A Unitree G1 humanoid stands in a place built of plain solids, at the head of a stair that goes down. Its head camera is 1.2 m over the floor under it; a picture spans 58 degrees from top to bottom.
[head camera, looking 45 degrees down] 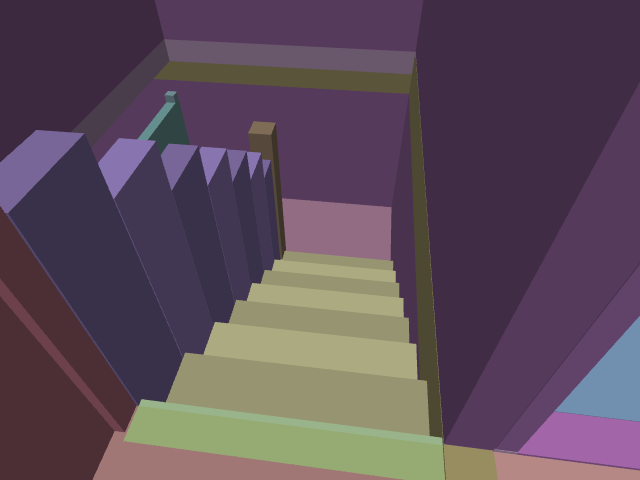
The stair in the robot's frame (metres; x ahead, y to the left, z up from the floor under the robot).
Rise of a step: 0.18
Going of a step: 0.25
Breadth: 0.85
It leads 7 degrees to the right of straight ahead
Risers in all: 8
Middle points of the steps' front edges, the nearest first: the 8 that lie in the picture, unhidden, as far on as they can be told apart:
0.50 0.09 0.00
0.75 0.06 -0.17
1.01 0.03 -0.35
1.26 -0.01 -0.53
1.51 -0.04 -0.70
1.76 -0.07 -0.88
2.01 -0.10 -1.06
2.26 -0.13 -1.23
